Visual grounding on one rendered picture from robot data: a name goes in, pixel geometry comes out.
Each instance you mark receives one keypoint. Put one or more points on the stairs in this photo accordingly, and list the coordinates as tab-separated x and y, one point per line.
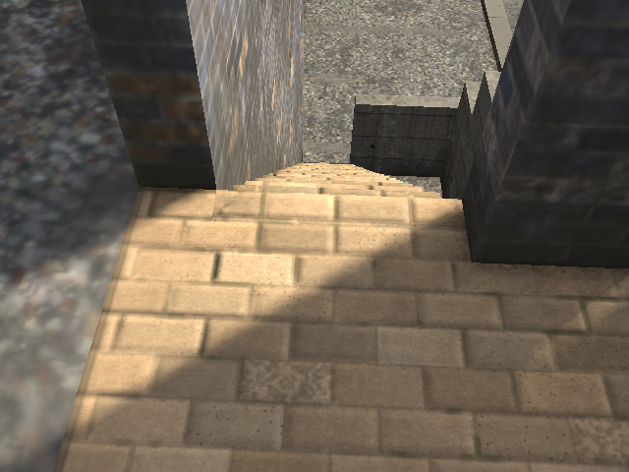
333	179

